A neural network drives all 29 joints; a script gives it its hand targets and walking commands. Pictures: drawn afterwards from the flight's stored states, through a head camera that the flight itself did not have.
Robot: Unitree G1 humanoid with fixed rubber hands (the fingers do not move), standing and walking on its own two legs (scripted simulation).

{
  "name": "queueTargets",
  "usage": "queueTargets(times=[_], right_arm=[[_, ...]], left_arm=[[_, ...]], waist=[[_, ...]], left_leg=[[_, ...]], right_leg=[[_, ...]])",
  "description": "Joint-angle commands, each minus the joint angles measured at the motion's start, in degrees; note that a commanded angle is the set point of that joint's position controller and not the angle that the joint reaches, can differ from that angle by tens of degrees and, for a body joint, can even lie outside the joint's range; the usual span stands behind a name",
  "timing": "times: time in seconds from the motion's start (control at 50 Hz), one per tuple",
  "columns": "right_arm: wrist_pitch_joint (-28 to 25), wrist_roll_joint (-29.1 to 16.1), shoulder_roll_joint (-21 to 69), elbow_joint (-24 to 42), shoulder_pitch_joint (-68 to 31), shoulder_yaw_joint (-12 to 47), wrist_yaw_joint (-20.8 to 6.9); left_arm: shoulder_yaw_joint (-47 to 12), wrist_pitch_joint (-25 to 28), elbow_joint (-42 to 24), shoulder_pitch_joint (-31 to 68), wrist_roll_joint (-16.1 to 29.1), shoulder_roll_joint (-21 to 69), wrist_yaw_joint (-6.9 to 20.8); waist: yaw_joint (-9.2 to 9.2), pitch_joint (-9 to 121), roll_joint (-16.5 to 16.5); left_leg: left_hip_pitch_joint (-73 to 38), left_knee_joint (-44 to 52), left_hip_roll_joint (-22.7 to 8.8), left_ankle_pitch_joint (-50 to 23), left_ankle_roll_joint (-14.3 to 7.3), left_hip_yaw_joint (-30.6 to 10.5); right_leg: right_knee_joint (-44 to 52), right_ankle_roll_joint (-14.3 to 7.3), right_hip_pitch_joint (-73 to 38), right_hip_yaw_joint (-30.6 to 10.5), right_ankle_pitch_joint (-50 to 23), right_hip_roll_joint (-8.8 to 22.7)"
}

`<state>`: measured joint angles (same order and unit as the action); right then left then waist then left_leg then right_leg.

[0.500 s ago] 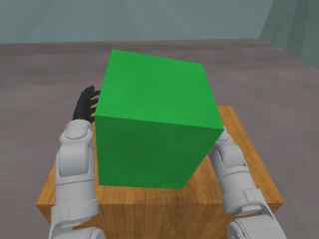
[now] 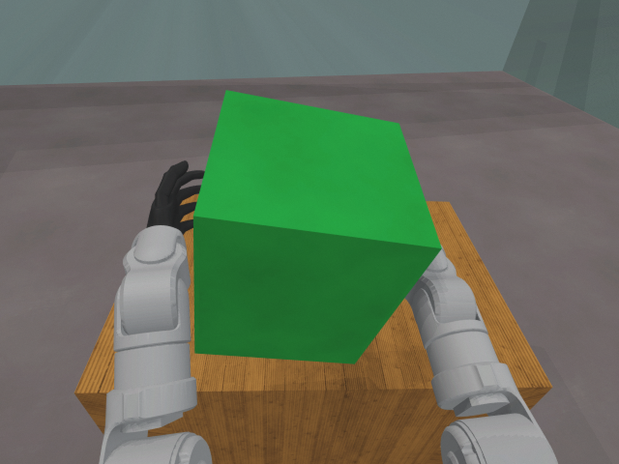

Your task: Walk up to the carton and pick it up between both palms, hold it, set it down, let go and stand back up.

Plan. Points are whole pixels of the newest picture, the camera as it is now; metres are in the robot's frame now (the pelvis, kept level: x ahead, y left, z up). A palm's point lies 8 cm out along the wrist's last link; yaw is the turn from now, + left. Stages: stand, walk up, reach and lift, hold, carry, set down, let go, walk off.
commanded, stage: hold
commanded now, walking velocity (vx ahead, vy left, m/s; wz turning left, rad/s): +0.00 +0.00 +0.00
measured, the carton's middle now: (296, 239) +0.35 +0.00 +0.17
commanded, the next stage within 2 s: none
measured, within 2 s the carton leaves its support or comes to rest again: neither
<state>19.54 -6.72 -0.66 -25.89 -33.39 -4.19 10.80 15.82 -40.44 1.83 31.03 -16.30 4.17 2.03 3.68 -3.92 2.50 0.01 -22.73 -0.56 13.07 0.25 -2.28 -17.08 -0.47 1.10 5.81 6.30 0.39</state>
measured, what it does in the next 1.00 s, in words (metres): stands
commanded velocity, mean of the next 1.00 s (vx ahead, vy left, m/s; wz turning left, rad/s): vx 0.00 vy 0.00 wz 0.00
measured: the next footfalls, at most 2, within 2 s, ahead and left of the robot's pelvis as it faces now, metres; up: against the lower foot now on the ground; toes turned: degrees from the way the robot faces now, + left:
none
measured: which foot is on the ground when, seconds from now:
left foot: down 0.00-1.00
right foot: down 0.00-1.00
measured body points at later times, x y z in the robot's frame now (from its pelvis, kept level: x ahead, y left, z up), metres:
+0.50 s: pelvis +0.00 -0.01 +0.00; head -0.04 +0.02 +0.45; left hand +0.36 +0.15 +0.18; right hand +0.37 -0.15 +0.16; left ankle +0.01 +0.12 -0.75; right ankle +0.05 -0.12 -0.75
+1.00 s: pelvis +0.00 +0.00 +0.00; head -0.04 +0.02 +0.45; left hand +0.36 +0.15 +0.18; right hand +0.37 -0.15 +0.16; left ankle +0.01 +0.12 -0.75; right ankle +0.05 -0.12 -0.75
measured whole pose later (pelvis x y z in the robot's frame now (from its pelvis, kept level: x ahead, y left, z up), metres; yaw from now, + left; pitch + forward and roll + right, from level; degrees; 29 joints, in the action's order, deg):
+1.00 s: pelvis +0.00 +0.00 +0.00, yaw +1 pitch -10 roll -1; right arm 19.8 -7.3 -0.5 -24.8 -31.8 -2.4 11.6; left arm 15.6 -40.5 0.9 28.9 -16.1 3.6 2.9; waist 4.2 -4.7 2.8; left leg -1.5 -21.7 -0.6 12.9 0.5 -3.0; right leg -16.5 -0.6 -0.5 6.5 6.6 0.3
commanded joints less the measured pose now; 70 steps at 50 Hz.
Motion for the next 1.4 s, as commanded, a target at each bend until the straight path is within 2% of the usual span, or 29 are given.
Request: queueTargets(times=[0.0, 0.16, 0.2, 0.24, 0.28, 0.32, 0.4, 0.42, 0.46, 0.56, 0.62, 0.64, 0.66, 0.68, 0.7, 0.72, 0.76, 0.88, 0.94, 0.98, 1.02, 1.04, 1.06, 1.14, 1.16, 1.18, 1.22, 1.34, 1.38], right_arm=[[-5.5, -3.7, 30.4, 19.9, -46.1, 22.7, -7.7], [-5.7, -4.9, 31.2, 20.7, -45.8, 24.3, -7.5], [-5.9, -6.1, 31.6, 24.5, -45.4, 25.8, -6.7], [-5.4, -5.2, 30.0, 21.8, -45.7, 23.5, -6.7], [-5.3, -5.1, 30.7, 21.2, -44.9, 23.8, -7.2], [-5.6, -5.2, 32.3, 22.4, -46.2, 24.9, -7.3], [-4.7, -4.5, 31.3, 21.7, -44.3, 24.4, -6.8], [-5.0, -4.2, 31.6, 20.8, -46.2, 24.5, -6.9], [-5.0, -3.9, 31.0, 20.0, -46.8, 22.9, -7.4], [-5.7, -4.7, 33.1, 20.4, -44.5, 24.1, -7.3], [-5.9, -4.2, 32.9, 21.0, -46.4, 23.7, -7.1], [-6.1, -4.4, 32.3, 20.8, -45.0, 24.1, -7.3], [-6.0, -4.6, 32.4, 22.2, -45.5, 24.6, -7.1], [-6.2, -5.4, 31.7, 22.6, -45.1, 25.2, -7.1], [-6.2, -5.5, 32.1, 25.1, -44.8, 25.7, -6.7], [-6.1, -5.5, 31.5, 25.2, -44.7, 25.3, -6.4], [-5.7, -6.4, 31.3, 25.8, -44.7, 26.3, -6.4], [-4.2, -4.1, 30.1, 18.3, -41.2, 23.3, -7.3], [-5.6, -5.9, 30.7, 23.3, -43.8, 26.1, -7.0], [-5.9, -5.5, 31.1, 24.1, -45.0, 25.5, -6.7], [-6.3, -6.1, 31.9, 25.7, -44.8, 25.9, -6.8], [-6.2, -5.9, 31.2, 25.2, -44.1, 25.7, -6.9], [-6.2, -6.2, 31.2, 27.3, -44.0, 26.6, -6.6], [-5.2, -4.8, 30.0, 22.2, -43.6, 24.5, -7.4], [-5.2, -4.8, 30.4, 21.3, -42.1, 24.3, -7.4], [-5.0, -5.3, 30.2, 22.8, -41.7, 24.3, -7.2], [-5.1, -4.9, 29.2, 22.1, -44.4, 24.1, -7.6], [-5.8, -6.0, 31.8, 25.7, -44.1, 26.5, -6.9], [-4.7, -5.6, 30.0, 23.1, -41.9, 25.9, -7.1]], left_arm=[[-28.9, 3.1, -4.4, 35.5, 8.0, 26.9, 7.7], [-29.1, 4.3, -6.4, 37.9, 8.6, 26.6, 7.4], [-30.4, 4.2, -7.2, 34.9, 8.9, 26.8, 7.6], [-28.4, 3.7, -3.6, 34.5, 7.6, 25.2, 7.8], [-30.2, 3.9, -6.7, 36.9, 8.8, 26.9, 7.6], [-29.6, 4.6, -8.7, 38.9, 9.1, 26.1, 7.5], [-27.7, 3.8, -4.7, 34.6, 7.9, 24.1, 8.0], [-25.8, 4.0, -4.6, 36.4, 7.2, 22.5, 8.3], [-26.1, 3.2, -2.1, 35.4, 6.9, 25.0, 8.5], [-28.1, 4.8, -7.1, 38.0, 8.7, 25.1, 7.8], [-28.2, 5.1, -5.1, 38.6, 8.7, 25.2, 7.9], [-28.8, 5.1, -5.7, 37.7, 8.9, 25.2, 7.7], [-29.1, 5.1, -5.1, 36.3, 9.3, 25.1, 7.7], [-30.0, 4.9, -7.4, 36.8, 9.7, 26.1, 7.5], [-32.6, 4.9, -9.6, 36.4, 11.1, 27.0, 7.6], [-32.6, 5.4, -9.4, 37.6, 10.7, 26.1, 7.3], [-31.2, 4.8, -9.0, 35.0, 10.0, 25.8, 7.4], [-27.1, 3.3, -5.5, 34.4, 7.0, 24.1, 8.4], [-29.4, 4.2, -9.7, 34.9, 8.9, 25.3, 8.4], [-29.0, 4.2, -7.2, 35.1, 9.0, 24.3, 8.3], [-31.6, 4.7, -10.2, 36.2, 10.0, 26.6, 7.8], [-31.2, 4.6, -11.2, 36.5, 9.5, 26.3, 7.5], [-32.1, 4.6, -11.4, 35.3, 10.5, 26.5, 7.3], [-29.2, 3.7, -6.9, 33.8, 8.4, 25.1, 7.6], [-30.0, 3.5, -6.3, 33.3, 8.6, 25.7, 8.1], [-30.0, 3.6, -9.2, 33.1, 9.1, 26.4, 8.2], [-28.8, 3.2, -6.5, 34.3, 8.1, 25.2, 7.9], [-31.0, 4.2, -9.6, 34.7, 9.8, 25.7, 8.1], [-30.0, 4.0, -8.5, 33.5, 8.8, 25.0, 7.5]], waist=[[1.12, 23.2, -3.3], [0.89, 26.7, -4.2], [1.32, 28.0, -4.2], [1.37, 22.5, -4.4], [1.98, 23.6, -5.1], [0.71, 25.1, -3.3], [1.11, 23.3, -2.1], [-0.2, 21.4, -1.5], [0.44, 20.8, -3.9], [0.42, 25.6, -3.5], [0.84, 26.3, -2.4], [0.93, 26.9, -4.8], [0.81, 27.1, -3.4], [1.07, 28.4, -5.3], [2.46, 29.6, -5.5], [1.9, 29.0, -5.1], [1.11, 27.0, -4.3], [1.15, 19.4, -3.9], [0.58, 24.9, -3.2], [0.86, 24.8, -2.9], [1.56, 27.9, -5.0], [0.63, 26.7, -5.9], [1.27, 26.9, -3.8], [0.53, 21.9, -4.8], [1.61, 22.6, -5.1], [1.88, 24.4, -4.0], [0.93, 22.8, -4.3], [1.17, 27.5, -3.0], [1.15, 24.4, -4.1]], left_leg=[[7.3, 6.5, 3.0, -12.1, 1.7, 3.2], [5.7, 5.6, 3.1, -14.2, 1.7, 2.8], [3.6, 4.2, 3.7, -19.1, 2.2, 3.0], [5.9, 5.3, 3.7, -13.1, 1.8, 2.7], [6.2, 5.8, 3.1, -13.1, 2.1, 2.6], [7.7, 5.6, 3.7, -12.3, 1.2, 3.3], [8.1, 6.3, 3.6, -11.0, 0.6, 3.2], [9.3, 7.0, 3.9, -8.9, 0.1, 3.6], [9.7, 7.7, 3.4, -6.7, 0.4, 3.6], [7.4, 5.8, 3.5, -12.6, 1.0, 3.7], [7.3, 5.8, 3.6, -11.2, 0.9, 3.5], [7.2, 5.8, 3.6, -12.0, 1.3, 3.6], [6.5, 5.7, 3.4, -13.3, 1.1, 3.1], [5.2, 4.9, 3.4, -16.4, 1.9, 3.0], [4.2, 4.2, 3.3, -19.0, 2.3, 2.6], [4.0, 3.9, 3.5, -19.3, 3.0, 2.7], [5.3, 4.0, 3.8, -18.7, 1.8, 3.0], [8.4, 7.6, 3.4, -9.0, 1.3, 3.5], [5.9, 6.0, 3.2, -16.7, 1.6, 3.3], [5.7, 5.5, 3.7, -15.6, 1.7, 3.4], [3.5, 4.4, 3.5, -19.5, 2.7, 3.0], [4.1, 4.5, 3.4, -19.6, 2.9, 3.3], [3.7, 4.3, 3.3, -20.2, 2.4, 2.8], [7.2, 6.2, 3.4, -12.9, 2.1, 3.3], [6.2, 6.5, 3.3, -12.7, 2.1, 3.1], [6.1, 6.1, 3.2, -14.0, 1.9, 3.4], [5.7, 6.3, 3.1, -13.4, 2.1, 3.1], [5.0, 4.6, 3.5, -18.6, 1.9, 3.1], [4.3, 4.9, 3.5, -17.9, 2.5, 2.7]], right_leg=[[-0.5, 1.4, -17.3, 0.5, -7.2, -3.5], [-0.7, 1.6, -17.9, 0.5, -8.2, -3.5], [-0.7, 2.1, -18.4, 0.2, -13.4, -3.4], [0.3, 1.7, -16.1, -0.3, -7.5, -3.1], [-0.4, 1.3, -16.7, 0.6, -6.9, -3.7], [-0.7, 2.0, -17.5, 0.0, -7.8, -3.3], [-0.3, 2.4, -17.9, -0.4, -7.5, -2.9], [-0.1, 2.4, -17.9, -0.2, -5.4, -2.5], [0.1, 2.0, -16.8, 0.0, -3.1, -2.5], [-1.2, 2.2, -18.2, 0.0, -8.0, -3.1], [-0.4, 2.4, -18.3, 0.1, -7.2, -2.8], [-0.7, 2.2, -18.2, 0.1, -7.8, -2.8], [-0.4, 2.3, -18.4, -0.1, -9.5, -2.9], [-1.1, 2.1, -18.7, 0.3, -11.2, -3.1], [-1.1, 2.0, -19.4, 0.1, -13.0, -3.2], [-0.6, 1.8, -18.4, 0.1, -11.8, -3.6], [-1.0, 2.3, -19.4, -0.1, -13.0, -3.2], [0.2, 1.7, -17.3, 0.2, -4.4, -3.0], [-1.0, 2.0, -19.3, 0.4, -10.5, -3.7], [-0.3, 2.1, -18.7, 0.1, -10.1, -3.3], [-0.7, 1.9, -18.1, 0.3, -11.3, -3.7], [-0.8, 1.4, -17.4, 0.5, -10.8, -3.9], [-0.6, 1.8, -18.1, 0.7, -12.2, -4.0], [0.1, 1.3, -17.3, 0.1, -6.4, -3.5], [0.1, 1.4, -16.8, 0.3, -6.7, -3.3], [-0.6, 1.6, -18.3, 0.6, -8.3, -3.6], [-0.1, 1.4, -16.9, 0.7, -5.7, -3.8], [-0.9, 2.2, -19.5, -0.1, -13.6, -3.4], [-0.2, 1.5, -17.7, 0.1, -10.5, -3.8]])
